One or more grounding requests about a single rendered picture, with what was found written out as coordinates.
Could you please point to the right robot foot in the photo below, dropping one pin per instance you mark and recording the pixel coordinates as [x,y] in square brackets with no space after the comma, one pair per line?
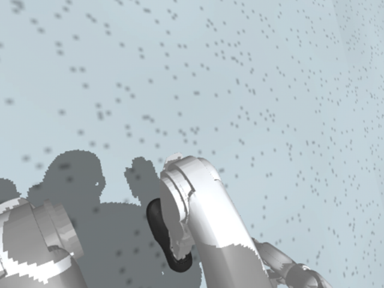
[161,235]

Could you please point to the right robot arm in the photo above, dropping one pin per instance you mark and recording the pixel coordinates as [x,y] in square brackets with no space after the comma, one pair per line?
[301,276]

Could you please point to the right robot hand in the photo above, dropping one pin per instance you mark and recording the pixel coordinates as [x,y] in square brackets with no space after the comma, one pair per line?
[279,262]

